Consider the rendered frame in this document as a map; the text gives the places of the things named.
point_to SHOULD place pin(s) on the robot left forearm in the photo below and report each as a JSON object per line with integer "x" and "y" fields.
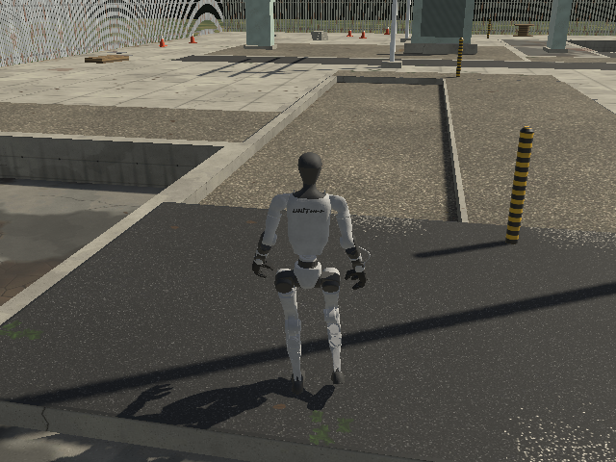
{"x": 261, "y": 252}

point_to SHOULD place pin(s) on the robot left shin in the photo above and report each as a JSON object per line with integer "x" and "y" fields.
{"x": 294, "y": 350}

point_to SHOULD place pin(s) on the left robot upper arm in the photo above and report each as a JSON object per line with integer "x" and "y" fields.
{"x": 278, "y": 203}

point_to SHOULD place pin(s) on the robot shin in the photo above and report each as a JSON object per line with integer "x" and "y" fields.
{"x": 294, "y": 350}
{"x": 335, "y": 340}

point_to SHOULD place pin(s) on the robot right hand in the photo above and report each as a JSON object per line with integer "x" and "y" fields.
{"x": 355, "y": 275}

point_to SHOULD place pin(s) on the robot left hand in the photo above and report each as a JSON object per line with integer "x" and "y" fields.
{"x": 256, "y": 268}

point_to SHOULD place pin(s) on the robot right forearm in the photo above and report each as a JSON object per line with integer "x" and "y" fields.
{"x": 355, "y": 257}

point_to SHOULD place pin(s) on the right robot upper arm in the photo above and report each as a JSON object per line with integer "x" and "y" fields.
{"x": 339, "y": 204}

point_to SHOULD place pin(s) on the robot right shin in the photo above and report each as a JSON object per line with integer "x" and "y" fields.
{"x": 335, "y": 340}

